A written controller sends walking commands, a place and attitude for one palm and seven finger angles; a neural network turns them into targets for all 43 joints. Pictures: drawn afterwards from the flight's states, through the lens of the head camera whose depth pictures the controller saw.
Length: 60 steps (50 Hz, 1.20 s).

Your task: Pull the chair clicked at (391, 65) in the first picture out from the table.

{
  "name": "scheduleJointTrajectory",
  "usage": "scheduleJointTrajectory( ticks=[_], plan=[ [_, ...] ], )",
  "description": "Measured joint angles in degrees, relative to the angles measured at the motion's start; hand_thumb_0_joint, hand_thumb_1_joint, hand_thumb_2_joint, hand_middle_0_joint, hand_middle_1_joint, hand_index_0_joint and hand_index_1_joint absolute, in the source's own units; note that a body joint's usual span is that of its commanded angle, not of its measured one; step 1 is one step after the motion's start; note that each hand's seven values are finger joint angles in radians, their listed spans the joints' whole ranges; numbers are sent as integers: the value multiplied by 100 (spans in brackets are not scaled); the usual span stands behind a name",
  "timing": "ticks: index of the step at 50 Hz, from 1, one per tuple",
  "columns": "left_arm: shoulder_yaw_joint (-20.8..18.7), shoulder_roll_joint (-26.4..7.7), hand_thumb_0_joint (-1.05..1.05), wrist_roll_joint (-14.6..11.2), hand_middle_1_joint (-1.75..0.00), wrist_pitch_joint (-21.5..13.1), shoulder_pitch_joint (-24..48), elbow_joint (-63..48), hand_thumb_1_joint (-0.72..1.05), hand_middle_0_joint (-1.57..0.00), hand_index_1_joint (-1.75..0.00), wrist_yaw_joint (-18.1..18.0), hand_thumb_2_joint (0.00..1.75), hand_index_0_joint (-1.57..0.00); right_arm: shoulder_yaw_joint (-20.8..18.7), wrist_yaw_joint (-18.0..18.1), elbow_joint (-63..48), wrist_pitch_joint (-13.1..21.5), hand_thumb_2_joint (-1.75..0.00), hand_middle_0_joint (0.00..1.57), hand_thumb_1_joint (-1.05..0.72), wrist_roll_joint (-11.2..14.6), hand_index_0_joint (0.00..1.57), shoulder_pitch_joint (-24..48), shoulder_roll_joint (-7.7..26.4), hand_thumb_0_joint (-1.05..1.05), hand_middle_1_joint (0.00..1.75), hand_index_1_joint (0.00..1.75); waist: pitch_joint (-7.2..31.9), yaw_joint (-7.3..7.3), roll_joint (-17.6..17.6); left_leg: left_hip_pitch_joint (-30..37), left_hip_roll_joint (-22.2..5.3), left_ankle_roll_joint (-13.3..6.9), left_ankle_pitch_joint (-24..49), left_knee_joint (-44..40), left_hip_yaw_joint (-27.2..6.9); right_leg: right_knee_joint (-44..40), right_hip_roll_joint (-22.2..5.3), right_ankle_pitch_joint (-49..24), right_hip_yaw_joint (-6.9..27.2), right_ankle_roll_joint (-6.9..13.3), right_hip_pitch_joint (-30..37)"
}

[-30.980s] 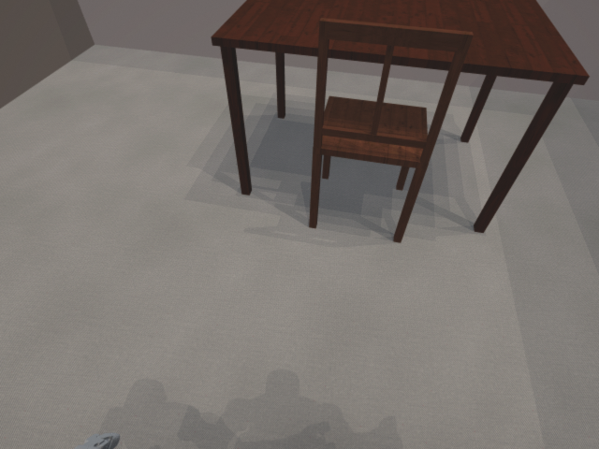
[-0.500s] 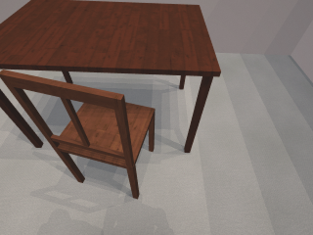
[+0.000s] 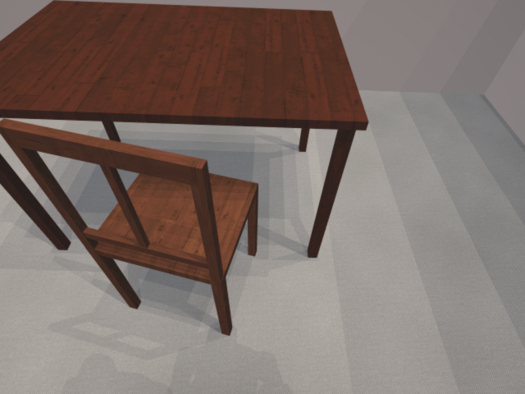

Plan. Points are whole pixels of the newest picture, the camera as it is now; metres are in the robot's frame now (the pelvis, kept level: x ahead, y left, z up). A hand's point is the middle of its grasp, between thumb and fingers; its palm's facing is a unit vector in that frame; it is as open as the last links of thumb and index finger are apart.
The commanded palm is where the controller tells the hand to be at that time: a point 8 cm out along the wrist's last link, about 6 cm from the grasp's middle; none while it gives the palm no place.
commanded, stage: take the last steps up to it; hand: left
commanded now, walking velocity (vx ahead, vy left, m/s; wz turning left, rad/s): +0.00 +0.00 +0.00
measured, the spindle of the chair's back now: (128, 209) +0.49 +0.33 -0.10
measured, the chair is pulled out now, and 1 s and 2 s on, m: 0.16 0.16 0.16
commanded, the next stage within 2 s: come to a stop and stand still in 0.30 s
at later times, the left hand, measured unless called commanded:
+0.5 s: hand out of the picture +0.00 +0.15 -0.19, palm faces +0.04 -0.98 -0.20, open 7.4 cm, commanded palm none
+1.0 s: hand out of the picture +0.08 +0.20 -0.17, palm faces +0.03 -0.95 -0.31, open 7.4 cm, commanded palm none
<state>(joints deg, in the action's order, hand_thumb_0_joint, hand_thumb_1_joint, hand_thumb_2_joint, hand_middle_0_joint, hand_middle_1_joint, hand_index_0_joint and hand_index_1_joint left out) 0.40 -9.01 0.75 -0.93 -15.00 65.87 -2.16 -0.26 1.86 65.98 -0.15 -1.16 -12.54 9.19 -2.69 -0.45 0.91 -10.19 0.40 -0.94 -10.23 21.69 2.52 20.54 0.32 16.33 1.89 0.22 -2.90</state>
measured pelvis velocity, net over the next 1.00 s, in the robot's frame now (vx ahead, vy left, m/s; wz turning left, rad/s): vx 0.01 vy -0.01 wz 0.01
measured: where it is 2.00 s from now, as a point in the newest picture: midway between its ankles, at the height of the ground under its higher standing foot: outside the picture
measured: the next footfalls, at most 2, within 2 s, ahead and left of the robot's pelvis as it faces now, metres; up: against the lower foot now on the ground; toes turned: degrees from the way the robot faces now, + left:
none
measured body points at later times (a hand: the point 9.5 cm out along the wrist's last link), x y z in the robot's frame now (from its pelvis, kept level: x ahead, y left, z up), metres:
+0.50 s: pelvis +0.04 -0.01 -0.01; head +0.06 -0.02 +0.44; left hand +0.00 +0.20 -0.17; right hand +0.01 -0.23 -0.18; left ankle +0.02 +0.11 -0.74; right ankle -0.06 -0.12 -0.74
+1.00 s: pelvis +0.01 -0.01 -0.02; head +0.03 -0.02 +0.43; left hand +0.08 +0.25 -0.15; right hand +0.09 -0.26 -0.16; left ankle +0.02 +0.11 -0.74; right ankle -0.06 -0.12 -0.74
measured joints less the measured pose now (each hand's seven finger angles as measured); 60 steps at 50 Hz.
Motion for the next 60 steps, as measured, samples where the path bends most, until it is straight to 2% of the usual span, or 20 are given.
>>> scheduleJointTrajectory(
  ticks=[9, 18, 23, 26, 34, 42, 45, 50, 55, 60],
  plan=[
    [-4, -12, 1, -6, -30, 13, -15, 37, 91, -20, -30, 7, 90, -20, -6, 6, 64, -7, -90, 20, -91, -15, 20, -63, 3, 1, 30, 29, -5, -17, -7, 7, 8, -4, -34, 33, 4, 31, -8, 32, 2, -1, 8],
    [-71, 26, 1, 58, -30, 83, -210, 43, 91, -20, -30, 91, 90, -20, -91, -41, 63, -68, -90, 20, -91, -33, 20, -306, -92, 1, 30, 29, 36, -16, 48, -90, 65, 5, -362, 399, 65, 680, -68, 499, 53, 44, -225],
    [-115, 86, 1, 41, -30, -4, -337, 22, 91, -20, -30, 51, 90, -20, -105, -28, 88, -60, -90, 20, -91, -14, 20, -409, -116, 1, 30, 29, -4, -6, -43, -154, -25, 79, -644, 737, -30, 720, 27, 662, -33, 123, -125],
    [-124, 146, 1, 7, -30, -30, -413, 19, 91, -20, -30, -31, 90, -20, -92, 38, 76, -49, -90, 20, -91, 7, 20, -354, -136, 1, 30, 29, -48, 9, -34, -82, -74, 137, -761, 798, -39, 680, 74, 686, -36, 138, -17],
    [-118, 239, 1, 4, -30, 75, -267, -208, 91, -20, -30, -109, 90, -20, -133, 126, -282, -51, -90, 20, -91, 44, 20, -77, -87, 1, 30, 29, -66, 52, -2, -48, -115, 127, -652, 624, 60, 609, 89, 547, -19, 142, -62],
    [-144, -70, 2, 31, -30, 101, 104, -522, 92, -20, -30, -117, 90, -21, -174, 75, -643, -117, -90, 20, -91, 43, 20, 217, 49, 1, 30, 29, -144, 33, -29, -236, -127, 134, -569, 729, 72, 708, 93, 573, -23, 153, -241],
    [-122, -207, 2, 58, -30, 87, 104, -916, 92, -20, -30, -89, 90, -21, -228, 25, -1035, -66, -90, 20, -91, 13, 20, 114, 188, 1, 30, 29, -17, 0, -167, -571, -165, 146, -701, 1048, -6, 961, 135, 683, -98, 159, -519],
    [-159, -370, 1, 88, -30, 36, 40, -1463, 91, -20, -30, -135, 90, -21, -278, 6, -1382, -127, -90, 20, -91, 15, 20, 65, 309, 1, 30, 29, 91, 30, -182, -878, -119, -4, -870, 1642, -130, 1318, 145, 783, -151, 130, -657],
    [-94, -491, 1, 59, -30, 197, 71, -1592, 91, -20, -30, -83, 90, -20, -236, -43, -1488, -110, -90, 20, -91, 5, 20, 107, 275, 1, 30, 29, 121, 25, 3, -767, -16, -42, -762, 1561, -59, 1510, 37, 822, -98, -7, -657],
    [-15, -477, 1, 50, -30, 230, 132, -1559, 91, -20, -30, 10, 90, -20, -124, -106, -1454, -96, -90, 20, -91, -13, 20, 127, 275, 1, 30, 29, 111, 32, -37, -821, -14, -149, -524, 1397, -62, 1235, 37, 516, -103, -79, -661]
  ],
)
